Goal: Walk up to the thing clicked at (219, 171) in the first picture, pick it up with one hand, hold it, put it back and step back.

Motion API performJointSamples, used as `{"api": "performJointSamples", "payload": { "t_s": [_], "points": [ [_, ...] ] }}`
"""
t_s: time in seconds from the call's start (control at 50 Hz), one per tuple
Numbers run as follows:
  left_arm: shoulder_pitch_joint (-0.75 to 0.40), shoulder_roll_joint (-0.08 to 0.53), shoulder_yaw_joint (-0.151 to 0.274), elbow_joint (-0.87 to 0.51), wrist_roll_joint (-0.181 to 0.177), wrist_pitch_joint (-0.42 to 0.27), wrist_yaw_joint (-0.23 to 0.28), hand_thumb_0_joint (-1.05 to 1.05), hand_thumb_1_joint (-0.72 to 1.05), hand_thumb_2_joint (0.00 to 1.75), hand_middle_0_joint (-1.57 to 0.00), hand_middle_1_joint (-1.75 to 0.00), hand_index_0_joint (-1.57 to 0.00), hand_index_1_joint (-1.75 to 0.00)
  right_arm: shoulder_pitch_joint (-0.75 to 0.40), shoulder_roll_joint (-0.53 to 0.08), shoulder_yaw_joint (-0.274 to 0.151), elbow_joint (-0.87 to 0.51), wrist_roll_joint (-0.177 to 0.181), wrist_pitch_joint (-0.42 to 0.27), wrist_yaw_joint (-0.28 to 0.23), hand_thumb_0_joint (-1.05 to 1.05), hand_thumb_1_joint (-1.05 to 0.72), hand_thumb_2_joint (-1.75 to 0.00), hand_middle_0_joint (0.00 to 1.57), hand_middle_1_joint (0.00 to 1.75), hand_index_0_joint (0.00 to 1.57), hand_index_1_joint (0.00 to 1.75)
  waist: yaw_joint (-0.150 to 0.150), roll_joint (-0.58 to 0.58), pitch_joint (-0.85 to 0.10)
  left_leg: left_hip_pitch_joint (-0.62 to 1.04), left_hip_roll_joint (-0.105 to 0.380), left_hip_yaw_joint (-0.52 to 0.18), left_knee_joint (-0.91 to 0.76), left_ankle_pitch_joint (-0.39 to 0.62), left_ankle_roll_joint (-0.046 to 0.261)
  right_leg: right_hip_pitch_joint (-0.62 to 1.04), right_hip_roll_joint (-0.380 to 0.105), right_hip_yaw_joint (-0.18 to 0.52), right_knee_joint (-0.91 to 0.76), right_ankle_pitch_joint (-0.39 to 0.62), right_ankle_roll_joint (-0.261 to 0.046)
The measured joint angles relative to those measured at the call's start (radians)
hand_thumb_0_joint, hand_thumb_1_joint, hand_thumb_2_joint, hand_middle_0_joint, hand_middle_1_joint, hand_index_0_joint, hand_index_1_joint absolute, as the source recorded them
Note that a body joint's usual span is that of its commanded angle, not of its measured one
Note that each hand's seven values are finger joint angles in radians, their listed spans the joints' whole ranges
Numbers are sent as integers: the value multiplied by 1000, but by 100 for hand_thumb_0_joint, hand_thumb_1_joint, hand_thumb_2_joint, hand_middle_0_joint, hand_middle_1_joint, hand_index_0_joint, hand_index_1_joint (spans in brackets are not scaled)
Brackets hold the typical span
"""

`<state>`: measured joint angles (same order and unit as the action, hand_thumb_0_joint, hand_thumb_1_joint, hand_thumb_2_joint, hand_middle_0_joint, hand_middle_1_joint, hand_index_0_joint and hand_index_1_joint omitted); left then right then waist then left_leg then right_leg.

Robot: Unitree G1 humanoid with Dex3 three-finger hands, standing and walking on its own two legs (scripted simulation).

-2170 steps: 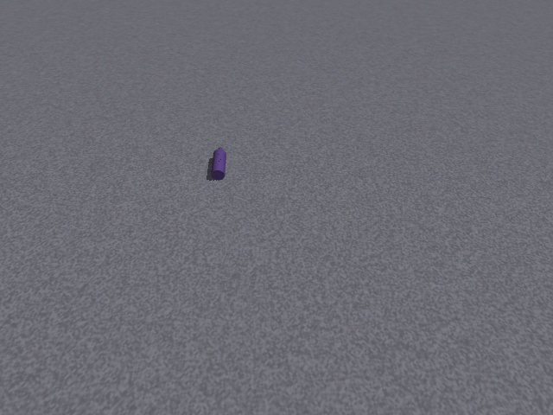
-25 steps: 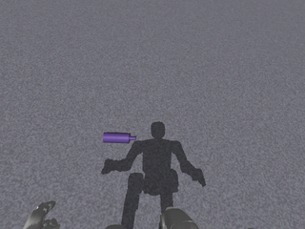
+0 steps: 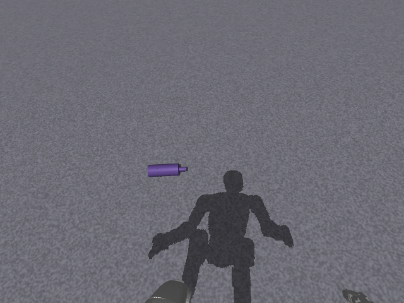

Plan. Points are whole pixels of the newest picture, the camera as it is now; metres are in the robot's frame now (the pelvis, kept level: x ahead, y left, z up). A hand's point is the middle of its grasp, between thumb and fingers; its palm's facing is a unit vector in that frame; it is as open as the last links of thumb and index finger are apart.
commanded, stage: step back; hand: left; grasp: from above
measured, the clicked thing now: (167, 169) +0.89 +0.28 -0.73
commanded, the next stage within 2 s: stand in 1.44 s
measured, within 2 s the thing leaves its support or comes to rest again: neither
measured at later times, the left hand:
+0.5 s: hand out of the picture -0.10 +0.24 -0.16, palm faces +0.04 -0.94 -0.35, open 7.4 cm
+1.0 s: hand out of the picture -0.13 +0.28 -0.14, palm faces +0.04 -0.92 -0.40, open 7.4 cm
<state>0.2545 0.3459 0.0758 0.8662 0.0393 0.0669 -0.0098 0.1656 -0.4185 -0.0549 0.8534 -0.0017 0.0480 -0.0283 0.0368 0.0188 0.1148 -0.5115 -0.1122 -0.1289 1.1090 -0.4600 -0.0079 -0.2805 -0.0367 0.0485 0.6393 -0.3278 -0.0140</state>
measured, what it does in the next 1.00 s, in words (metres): walks backwards: left foot, then right foot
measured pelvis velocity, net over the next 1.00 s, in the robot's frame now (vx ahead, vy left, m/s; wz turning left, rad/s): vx -0.19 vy -0.01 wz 0.04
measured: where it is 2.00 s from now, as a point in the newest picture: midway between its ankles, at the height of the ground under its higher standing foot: outside the picture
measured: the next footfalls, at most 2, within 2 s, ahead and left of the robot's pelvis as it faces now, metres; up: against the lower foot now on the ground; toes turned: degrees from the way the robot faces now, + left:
left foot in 0.20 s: -0.07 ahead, +0.11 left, +0.00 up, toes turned +4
right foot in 0.52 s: -0.18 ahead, -0.17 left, +0.00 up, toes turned +3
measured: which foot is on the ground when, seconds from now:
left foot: up 0.00-0.18, down 0.20-0.56, up 0.58-0.78, down 0.80-1.00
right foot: down 0.00-0.22, up 0.24-0.50, down 0.52-0.84, up 0.86-1.00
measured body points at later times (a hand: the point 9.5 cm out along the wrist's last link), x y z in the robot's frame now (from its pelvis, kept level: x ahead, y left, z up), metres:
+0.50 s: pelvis -0.17 -0.03 -0.01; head -0.14 +0.00 +0.44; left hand -0.10 +0.29 -0.13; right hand -0.03 -0.33 -0.10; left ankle -0.11 +0.11 -0.73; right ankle -0.22 -0.17 -0.71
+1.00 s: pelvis -0.19 -0.01 +0.00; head -0.17 +0.00 +0.45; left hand -0.14 +0.32 -0.12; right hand -0.13 -0.32 -0.12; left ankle -0.17 +0.11 -0.73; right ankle -0.19 -0.15 -0.69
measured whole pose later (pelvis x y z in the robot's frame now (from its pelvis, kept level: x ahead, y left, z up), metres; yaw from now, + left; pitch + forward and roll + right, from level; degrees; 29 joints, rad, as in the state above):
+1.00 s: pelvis -0.19 -0.01 +0.00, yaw +2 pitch -3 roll +0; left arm 0.22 0.42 0.07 0.98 0.02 -0.01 -0.01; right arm 0.26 -0.34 -0.05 0.97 -0.04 -0.03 0.03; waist 0.00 -0.02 0.07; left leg -0.24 -0.01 -0.02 0.53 -0.26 0.02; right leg -0.35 -0.03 0.01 0.87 -0.50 -0.04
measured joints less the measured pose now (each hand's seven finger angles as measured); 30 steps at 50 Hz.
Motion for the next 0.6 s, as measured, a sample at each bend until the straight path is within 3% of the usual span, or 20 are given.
{"api": "performJointSamples", "payload": {
  "t_s": [0.06,0.14,0.2,0.24,0.3,0.34,0.38,0.44,0.5,0.52,0.56,0.6],
  "points": [
    [-27,5,3,-35,4,-6,11,1,90,90,-20,-30,-21,-30,32,0,4,12,-2,-7,-7,0,-90,-90,21,30,21,30,-11,8,4,64,2,1,-2,-16,-10,-37,1,-24,-10,35,-2],
    [-97,23,4,-95,3,-14,25,0,90,90,-20,-30,-20,-30,48,21,10,24,-11,-11,-9,1,-90,-90,21,30,20,30,-31,2,41,176,47,58,-202,-66,-13,-91,-5,-79,11,68,-6],
    [-150,43,0,-127,-9,-9,27,0,90,90,-20,-30,-20,-30,47,44,13,28,-17,-23,-2,1,-90,-90,21,30,21,30,-39,-31,71,273,66,103,-447,65,6,-145,-23,-105,71,74,1],
    [-176,57,3,-120,-18,1,27,0,90,90,-20,-30,-20,-30,29,78,18,39,-26,-23,3,1,-90,-90,21,30,21,30,-19,-102,103,285,32,139,-465,101,26,-166,-43,-55,115,64,-1],
    [-167,35,-6,-88,-24,21,28,0,91,90,-20,-30,-20,-30,34,77,32,32,-31,-20,15,1,-90,-90,21,30,21,30,-44,-71,75,249,76,110,-445,117,38,-201,61,9,343,-172,-1],
    [-152,28,-9,-74,-31,27,22,0,91,90,-20,-30,-20,-30,31,75,34,29,-38,-18,11,1,-90,-90,21,30,21,30,-46,-58,50,236,102,102,-474,151,35,-210,115,54,501,-195,-4],
    [-130,28,-8,-66,-35,18,16,0,91,90,-20,-30,-20,-30,18,71,33,23,-38,-21,7,1,-90,-90,21,30,21,30,-34,-58,28,220,122,111,-502,184,29,-191,130,80,572,-174,-4],
    [-94,34,-6,-40,-33,-3,8,0,90,90,-20,-30,-20,-30,-10,61,23,10,-39,-32,11,1,-90,-90,21,30,21,30,-23,-58,11,190,141,126,-518,218,24,-86,91,69,421,-162,14],
    [-51,47,-10,5,-29,-29,2,0,90,90,-20,-30,-20,-30,-43,49,18,-9,-44,-36,24,1,-90,-90,21,30,21,30,-15,-61,-5,155,156,159,-489,222,24,47,38,34,123,-184,18],
    [-39,47,-9,28,-27,-41,3,0,90,90,-20,-30,-20,-30,-52,42,15,-13,-44,-34,29,0,-90,-90,21,30,21,30,-13,-54,-9,139,165,166,-465,216,20,98,31,19,2,-147,14],
    [-32,18,-8,80,-15,-59,8,0,91,90,-20,-30,-20,-30,-60,16,3,-4,-40,-23,30,0,-90,-90,21,30,21,30,-29,25,4,119,203,117,-398,168,30,136,79,-17,-58,-59,21],
    [6,7,-12,98,-1,-66,6,0,91,90,-20,-30,-20,-30,-28,14,-4,17,-39,-11,27,0,-90,-90,21,30,21,30,-17,37,-36,96,165,73,-342,50,21,122,77,-16,-45,-57,11]
  ]
}}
